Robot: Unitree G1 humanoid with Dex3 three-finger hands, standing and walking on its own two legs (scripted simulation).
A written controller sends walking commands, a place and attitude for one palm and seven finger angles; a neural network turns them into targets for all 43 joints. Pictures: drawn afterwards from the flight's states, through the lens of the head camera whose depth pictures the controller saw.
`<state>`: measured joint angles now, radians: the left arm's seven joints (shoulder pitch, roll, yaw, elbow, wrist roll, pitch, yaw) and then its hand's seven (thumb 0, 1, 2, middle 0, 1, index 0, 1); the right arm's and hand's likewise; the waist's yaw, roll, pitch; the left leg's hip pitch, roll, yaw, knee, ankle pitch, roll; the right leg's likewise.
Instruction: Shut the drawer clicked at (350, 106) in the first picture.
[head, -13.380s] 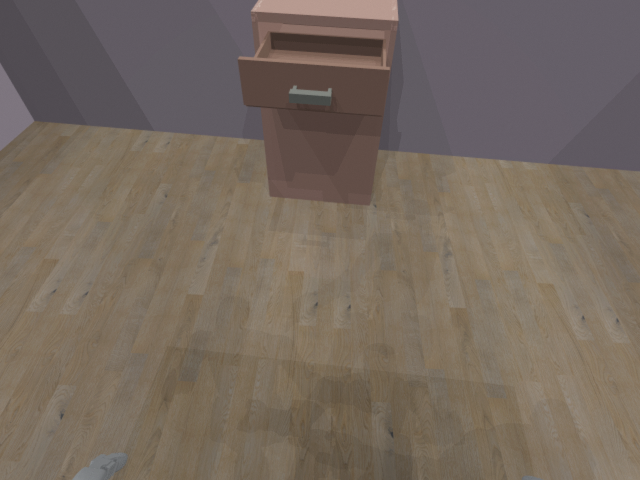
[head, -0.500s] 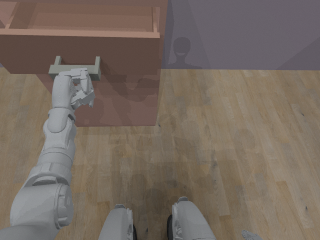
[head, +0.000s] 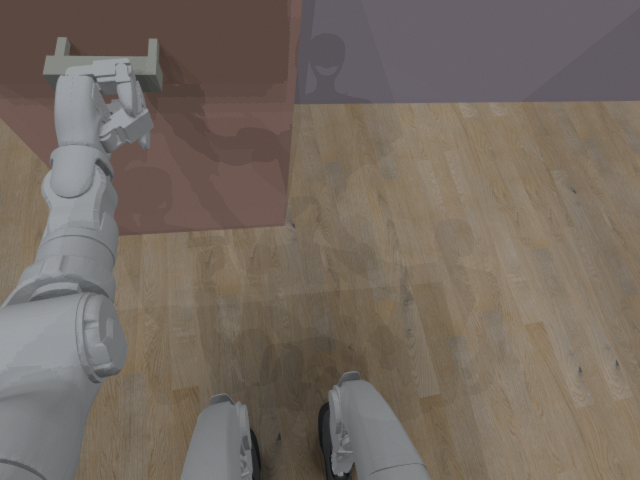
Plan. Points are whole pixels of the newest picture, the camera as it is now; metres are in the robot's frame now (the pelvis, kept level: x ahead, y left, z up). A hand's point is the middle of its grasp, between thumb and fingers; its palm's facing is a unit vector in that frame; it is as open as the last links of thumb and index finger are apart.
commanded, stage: push the drawer shut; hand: left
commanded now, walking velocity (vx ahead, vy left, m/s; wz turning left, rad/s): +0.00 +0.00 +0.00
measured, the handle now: (107, 60) +0.62 +0.19 +0.05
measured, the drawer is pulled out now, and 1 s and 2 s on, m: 0.05 0.00 0.00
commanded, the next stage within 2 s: pull the fist back off the drawer in 0.72 s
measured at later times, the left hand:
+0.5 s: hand (140, 81) +0.59 +0.15 +0.05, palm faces -0.02 -1.00 -0.04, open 3.1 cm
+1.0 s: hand (135, 76) +0.59 +0.16 +0.05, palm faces -0.01 -1.00 -0.06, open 3.4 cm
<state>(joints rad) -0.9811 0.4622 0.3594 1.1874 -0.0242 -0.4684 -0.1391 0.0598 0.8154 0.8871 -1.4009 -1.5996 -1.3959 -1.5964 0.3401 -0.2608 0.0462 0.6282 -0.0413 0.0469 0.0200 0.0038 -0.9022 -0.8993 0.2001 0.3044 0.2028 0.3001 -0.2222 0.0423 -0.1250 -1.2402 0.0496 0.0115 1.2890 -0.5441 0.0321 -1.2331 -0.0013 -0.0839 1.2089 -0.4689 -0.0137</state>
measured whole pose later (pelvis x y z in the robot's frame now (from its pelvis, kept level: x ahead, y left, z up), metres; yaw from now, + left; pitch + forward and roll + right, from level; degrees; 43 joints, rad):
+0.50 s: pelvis +0.00 +0.00 -0.01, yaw -1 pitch +32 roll -5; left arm -1.17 0.59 0.40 1.28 0.05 -0.40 -0.15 0.01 0.73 0.91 -1.40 -1.60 -1.39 -1.60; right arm 0.38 -0.25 0.07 0.62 -0.06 0.08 0.04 0.00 -0.90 -0.90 0.20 0.30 0.20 0.30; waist -0.28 0.05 -0.11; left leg -1.33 0.06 -0.01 1.33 -0.56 0.03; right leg -1.31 0.01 -0.11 1.22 -0.47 -0.01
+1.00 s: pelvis -0.03 +0.00 -0.03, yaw -1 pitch +33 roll -7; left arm -1.36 0.70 0.32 1.37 0.09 -0.32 -0.12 0.07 0.64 0.93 -1.40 -1.60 -1.40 -1.60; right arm 0.40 -0.26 0.11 0.64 -0.07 0.00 0.02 0.00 -0.90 -0.90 0.20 0.30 0.20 0.30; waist -0.34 0.05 -0.10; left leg -1.47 0.05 -0.05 1.38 -0.51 0.04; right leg -1.41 0.00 -0.14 1.25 -0.42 -0.02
